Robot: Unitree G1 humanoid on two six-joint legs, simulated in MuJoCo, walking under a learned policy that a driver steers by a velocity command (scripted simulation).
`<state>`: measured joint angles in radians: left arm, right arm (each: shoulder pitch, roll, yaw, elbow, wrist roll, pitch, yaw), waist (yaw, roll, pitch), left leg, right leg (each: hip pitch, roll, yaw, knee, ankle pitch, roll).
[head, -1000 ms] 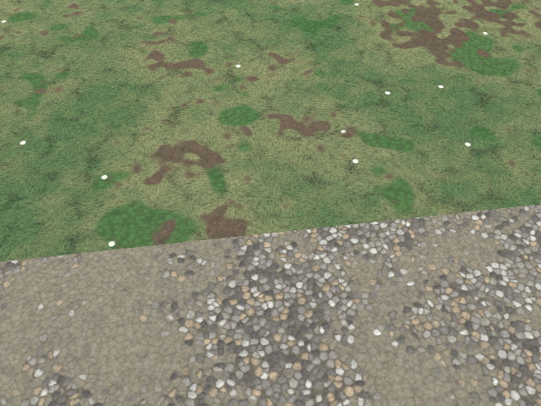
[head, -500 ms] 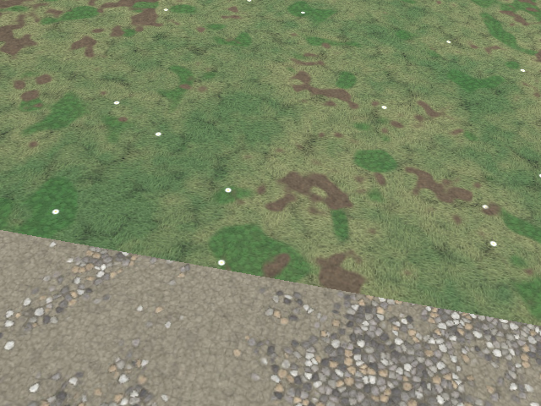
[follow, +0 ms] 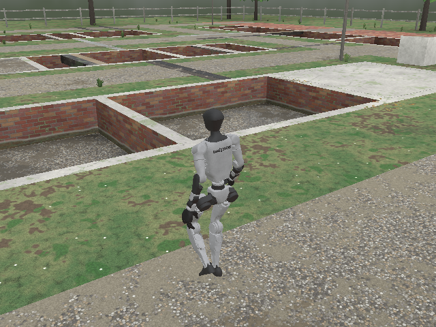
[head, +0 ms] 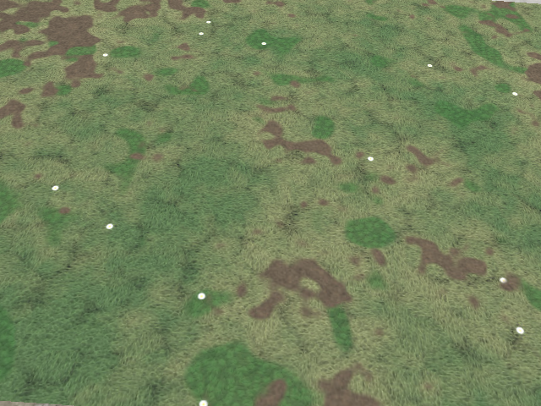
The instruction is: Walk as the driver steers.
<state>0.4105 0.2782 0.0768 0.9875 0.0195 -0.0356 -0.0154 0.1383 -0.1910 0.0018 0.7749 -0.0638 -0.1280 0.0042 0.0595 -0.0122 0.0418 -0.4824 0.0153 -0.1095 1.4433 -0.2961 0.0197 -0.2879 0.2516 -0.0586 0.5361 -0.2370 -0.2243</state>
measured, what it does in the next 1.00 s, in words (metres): walks ahead: left foot, then right foot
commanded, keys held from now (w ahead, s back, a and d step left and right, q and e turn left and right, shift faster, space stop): w+e+shift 0.26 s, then w+shift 0.30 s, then w+q+shift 0.44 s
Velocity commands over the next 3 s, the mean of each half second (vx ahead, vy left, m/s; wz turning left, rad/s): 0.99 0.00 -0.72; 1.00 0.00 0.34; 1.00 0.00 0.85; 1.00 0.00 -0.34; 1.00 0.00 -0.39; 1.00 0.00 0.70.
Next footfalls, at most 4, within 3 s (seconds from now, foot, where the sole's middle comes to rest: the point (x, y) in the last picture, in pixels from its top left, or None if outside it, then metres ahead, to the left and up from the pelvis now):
0.30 left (216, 398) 0.50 0.15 -0.75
0.72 right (365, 308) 0.77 -0.22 -0.75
1.18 left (331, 182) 1.23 -0.13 -0.75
1.62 right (350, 101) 1.67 -0.22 -0.75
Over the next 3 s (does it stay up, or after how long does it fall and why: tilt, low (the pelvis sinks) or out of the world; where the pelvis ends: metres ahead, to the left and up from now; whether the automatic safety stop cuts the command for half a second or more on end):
stays up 2.57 -0.13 -0.04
